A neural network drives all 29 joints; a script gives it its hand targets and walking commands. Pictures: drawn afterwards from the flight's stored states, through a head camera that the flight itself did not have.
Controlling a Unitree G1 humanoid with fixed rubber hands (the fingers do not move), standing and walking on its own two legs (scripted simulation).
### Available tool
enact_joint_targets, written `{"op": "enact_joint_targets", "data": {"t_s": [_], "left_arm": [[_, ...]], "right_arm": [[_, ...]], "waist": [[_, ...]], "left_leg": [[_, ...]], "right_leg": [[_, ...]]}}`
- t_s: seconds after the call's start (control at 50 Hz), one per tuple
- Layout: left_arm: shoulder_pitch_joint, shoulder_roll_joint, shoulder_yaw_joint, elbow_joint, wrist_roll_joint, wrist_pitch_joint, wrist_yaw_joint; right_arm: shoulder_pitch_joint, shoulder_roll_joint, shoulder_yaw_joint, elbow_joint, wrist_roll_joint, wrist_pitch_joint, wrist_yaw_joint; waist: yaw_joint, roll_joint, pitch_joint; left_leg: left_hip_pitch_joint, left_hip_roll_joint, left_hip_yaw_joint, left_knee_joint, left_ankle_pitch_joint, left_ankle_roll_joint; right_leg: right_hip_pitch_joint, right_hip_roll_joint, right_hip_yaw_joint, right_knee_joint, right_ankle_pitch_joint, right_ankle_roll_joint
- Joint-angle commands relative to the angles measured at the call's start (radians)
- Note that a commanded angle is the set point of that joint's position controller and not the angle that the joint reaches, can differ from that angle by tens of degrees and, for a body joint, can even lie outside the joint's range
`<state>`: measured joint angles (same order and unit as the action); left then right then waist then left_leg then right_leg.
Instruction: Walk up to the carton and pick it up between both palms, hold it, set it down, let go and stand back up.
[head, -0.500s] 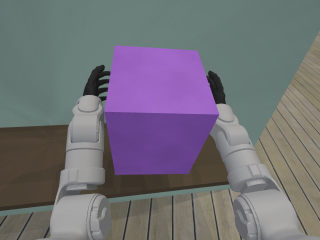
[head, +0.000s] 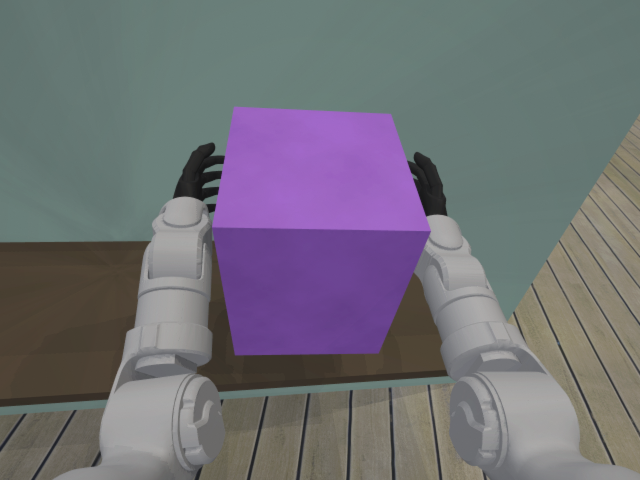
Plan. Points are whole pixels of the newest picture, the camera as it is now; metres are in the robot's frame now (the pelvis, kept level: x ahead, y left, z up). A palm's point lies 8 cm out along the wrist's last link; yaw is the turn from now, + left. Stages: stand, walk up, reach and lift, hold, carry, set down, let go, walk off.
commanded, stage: set down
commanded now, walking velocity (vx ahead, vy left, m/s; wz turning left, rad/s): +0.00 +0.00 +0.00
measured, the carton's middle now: (310, 237) +0.40 +0.02 +0.15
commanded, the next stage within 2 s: none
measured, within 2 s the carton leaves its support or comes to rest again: neither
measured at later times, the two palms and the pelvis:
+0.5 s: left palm (199, 219) +0.41 +0.16 +0.17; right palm (423, 227) +0.40 -0.13 +0.18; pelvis +0.00 +0.00 +0.00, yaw -2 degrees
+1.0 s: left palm (201, 233) +0.41 +0.16 +0.14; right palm (414, 240) +0.41 -0.13 +0.15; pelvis +0.01 +0.00 +0.00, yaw -3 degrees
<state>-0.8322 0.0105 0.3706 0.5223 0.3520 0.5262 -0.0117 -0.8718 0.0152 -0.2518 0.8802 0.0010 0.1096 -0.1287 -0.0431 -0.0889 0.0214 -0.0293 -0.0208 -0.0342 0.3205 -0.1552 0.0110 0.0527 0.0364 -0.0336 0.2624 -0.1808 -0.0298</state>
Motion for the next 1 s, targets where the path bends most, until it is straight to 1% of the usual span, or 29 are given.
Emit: {"op": "enact_joint_targets", "data": {"t_s": [0.0, 0.08, 0.18, 0.2, 0.22, 0.26, 0.3, 0.36, 0.38, 0.4, 0.42, 0.44, 0.52, 0.54, 0.56, 0.62, 0.64, 0.68, 0.78, 0.8, 0.82, 0.84, 0.88, 0.92, 0.94, 0.98], "left_arm": [[-0.686, -0.538, -0.388, -0.125, -0.141, -0.091, -0.121], [-0.656, -0.527, -0.363, -0.096, -0.131, -0.098, -0.121], [-0.634, -0.505, -0.312, -0.058, -0.115, -0.109, -0.125], [-0.655, -0.512, -0.296, -0.013, -0.122, -0.117, -0.128], [-0.651, -0.508, -0.278, 0.011, -0.112, -0.127, -0.130], [-0.660, -0.508, -0.270, 0.020, -0.108, -0.156, -0.128], [-0.667, -0.511, -0.265, 0.032, -0.102, -0.181, -0.122], [-0.652, -0.506, -0.241, 0.078, -0.085, -0.198, -0.120], [-0.659, -0.503, -0.239, 0.072, -0.088, -0.205, -0.120], [-0.664, -0.502, -0.240, 0.079, -0.086, -0.212, -0.119], [-0.662, -0.509, -0.244, 0.078, -0.088, -0.219, -0.116], [-0.682, -0.511, -0.246, 0.071, -0.090, -0.226, -0.113], [-0.699, -0.519, -0.250, 0.091, -0.089, -0.251, -0.101], [-0.691, -0.515, -0.242, 0.106, -0.084, -0.255, -0.101], [-0.698, -0.514, -0.239, 0.106, -0.084, -0.259, -0.101], [-0.716, -0.514, -0.227, 0.117, -0.084, -0.278, -0.096], [-0.709, -0.514, -0.226, 0.125, -0.083, -0.282, -0.093], [-0.702, -0.512, -0.211, 0.142, -0.073, -0.290, -0.089], [-0.668, -0.492, -0.158, 0.184, -0.045, -0.293, -0.095], [-0.650, -0.490, -0.153, 0.189, -0.038, -0.292, -0.096], [-0.654, -0.488, -0.147, 0.188, -0.041, -0.294, -0.097], [-0.656, -0.491, -0.153, 0.183, -0.039, -0.300, -0.095], [-0.669, -0.500, -0.159, 0.169, -0.047, -0.312, -0.088], [-0.634, -0.495, -0.148, 0.192, -0.031, -0.312, -0.089], [-0.641, -0.490, -0.141, 0.192, -0.033, -0.313, -0.092], [-0.640, -0.496, -0.144, 0.184, -0.031, -0.318, -0.089]], "right_arm": [[-0.786, 0.409, 0.253, -0.244, 0.029, -0.090, 0.104], [-0.777, 0.419, 0.268, -0.238, 0.030, -0.086, 0.104], [-0.758, 0.433, 0.262, -0.213, 0.017, -0.078, 0.109], [-0.789, 0.435, 0.246, -0.211, -0.004, -0.088, 0.112], [-0.780, 0.437, 0.227, -0.185, -0.023, -0.093, 0.117], [-0.766, 0.447, 0.205, -0.170, -0.046, -0.113, 0.126], [-0.736, 0.451, 0.175, -0.127, -0.072, -0.126, 0.134], [-0.734, 0.446, 0.144, -0.107, -0.101, -0.139, 0.142], [-0.724, 0.446, 0.134, -0.099, -0.111, -0.143, 0.143], [-0.725, 0.445, 0.125, -0.099, -0.120, -0.148, 0.145], [-0.719, 0.445, 0.117, -0.085, -0.123, -0.152, 0.148], [-0.722, 0.449, 0.106, -0.084, -0.133, -0.157, 0.151], [-0.719, 0.450, 0.073, -0.052, -0.162, -0.174, 0.161], [-0.720, 0.450, 0.068, -0.052, -0.168, -0.176, 0.162], [-0.718, 0.457, 0.061, -0.054, -0.180, -0.177, 0.163], [-0.736, 0.468, 0.050, -0.056, -0.198, -0.183, 0.170], [-0.726, 0.468, 0.047, -0.051, -0.201, -0.187, 0.171], [-0.728, 0.477, 0.047, -0.055, -0.210, -0.190, 0.175], [-0.686, 0.475, 0.015, -0.019, -0.239, -0.182, 0.187], [-0.675, 0.474, 0.012, -0.018, -0.244, -0.183, 0.188], [-0.687, 0.475, 0.010, -0.030, -0.244, -0.187, 0.189], [-0.682, 0.478, 0.014, -0.037, -0.244, -0.192, 0.190], [-0.685, 0.488, 0.016, -0.036, -0.245, -0.199, 0.197], [-0.652, 0.487, 0.015, -0.016, -0.251, -0.197, 0.200], [-0.652, 0.486, 0.006, -0.017, -0.258, -0.196, 0.201], [-0.650, 0.486, 0.000, -0.018, -0.266, -0.201, 0.204]], "waist": [[-0.024, 0.147, -0.482], [-0.002, 0.121, -0.464], [0.023, 0.093, -0.445], [0.021, 0.074, -0.450], [0.030, 0.071, -0.436], [0.036, 0.076, -0.458], [0.034, 0.089, -0.465], [0.042, 0.088, -0.443], [0.039, 0.089, -0.452], [0.043, 0.096, -0.462], [0.039, 0.108, -0.465], [0.043, 0.114, -0.471], [0.037, 0.127, -0.482], [0.044, 0.119, -0.484], [0.039, 0.118, -0.488], [0.052, 0.109, -0.511], [0.051, 0.110, -0.524], [0.064, 0.101, -0.537], [0.074, 0.092, -0.477], [0.074, 0.098, -0.467], [0.081, 0.086, -0.473], [0.085, 0.096, -0.486], [0.089, 0.094, -0.521], [0.089, 0.094, -0.483], [0.089, 0.088, -0.485], [0.089, 0.097, -0.493]], "left_leg": [[0.288, 0.008, 0.069, 0.050, 0.417, -0.081], [0.237, 0.002, 0.070, 0.040, 0.384, -0.066], [0.171, -0.005, 0.080, 0.016, 0.315, -0.046], [0.155, -0.001, 0.083, 0.004, 0.309, -0.039], [0.138, -0.002, 0.089, -0.003, 0.291, -0.036], [0.144, 0.002, 0.096, -0.009, 0.296, -0.037], [0.159, 0.004, 0.101, -0.004, 0.315, -0.044], [0.155, 0.006, 0.107, -0.010, 0.311, -0.048], [0.152, 0.007, 0.109, -0.012, 0.308, -0.046], [0.152, 0.008, 0.113, -0.014, 0.305, -0.049], [0.162, 0.009, 0.115, -0.010, 0.316, -0.055], [0.164, 0.007, 0.117, -0.008, 0.321, -0.059], [0.175, 0.011, 0.119, 0.000, 0.340, -0.066], [0.170, 0.014, 0.121, -0.001, 0.334, -0.066], [0.162, 0.012, 0.123, -0.001, 0.327, -0.064], [0.134, 0.014, 0.126, -0.010, 0.295, -0.059], [0.143, 0.016, 0.128, -0.005, 0.312, -0.059], [0.134, 0.016, 0.129, -0.004, 0.324, -0.055], [0.110, 0.018, 0.140, -0.014, 0.302, -0.048], [0.106, 0.018, 0.141, -0.014, 0.312, -0.048], [0.104, 0.017, 0.143, -0.013, 0.315, -0.045], [0.103, 0.018, 0.145, -0.010, 0.325, -0.047], [0.117, 0.020, 0.149, -0.004, 0.345, -0.049], [0.118, 0.021, 0.150, 0.001, 0.360, -0.048], [0.110, 0.021, 0.152, -0.001, 0.352, -0.045], [0.112, 0.023, 0.150, -0.001, 0.352, -0.048]], "right_leg": [[-0.017, 0.007, -0.083, -0.003, 0.305, 0.071], [0.010, 0.002, -0.073, 0.005, 0.339, 0.079], [0.044, -0.004, -0.061, 0.013, 0.359, 0.088], [0.044, -0.002, -0.062, 0.012, 0.341, 0.093], [0.045, -0.003, -0.062, 0.006, 0.327, 0.092], [0.046, -0.004, -0.061, 0.007, 0.330, 0.087], [0.043, -0.003, -0.061, 0.005, 0.341, 0.082], [0.041, -0.005, -0.063, 0.001, 0.338, 0.082], [0.041, -0.006, -0.061, 0.001, 0.337, 0.082], [0.041, -0.008, -0.060, 0.001, 0.332, 0.081], [0.039, -0.006, -0.062, 0.001, 0.331, 0.078], [0.023, -0.006, -0.061, 0.000, 0.323, 0.076], [0.003, -0.008, -0.065, -0.001, 0.313, 0.071], [0.006, -0.007, -0.069, -0.002, 0.308, 0.071], [0.006, -0.011, -0.064, -0.003, 0.311, 0.074], [0.023, -0.013, -0.064, 0.005, 0.311, 0.077], [0.018, -0.015, -0.062, 0.007, 0.322, 0.076], [0.027, -0.015, -0.060, 0.011, 0.337, 0.080], [0.022, -0.016, -0.058, 0.006, 0.313, 0.078], [0.024, -0.018, -0.057, 0.008, 0.324, 0.079], [0.023, -0.016, -0.058, 0.010, 0.325, 0.081], [0.025, -0.017, -0.060, 0.013, 0.332, 0.080], [0.020, -0.012, -0.065, 0.016, 0.330, 0.076], [0.023, -0.015, -0.060, 0.014, 0.346, 0.075], [0.020, -0.015, -0.060, 0.015, 0.343, 0.075], [0.008, -0.013, -0.062, 0.018, 0.335, 0.075]]}}
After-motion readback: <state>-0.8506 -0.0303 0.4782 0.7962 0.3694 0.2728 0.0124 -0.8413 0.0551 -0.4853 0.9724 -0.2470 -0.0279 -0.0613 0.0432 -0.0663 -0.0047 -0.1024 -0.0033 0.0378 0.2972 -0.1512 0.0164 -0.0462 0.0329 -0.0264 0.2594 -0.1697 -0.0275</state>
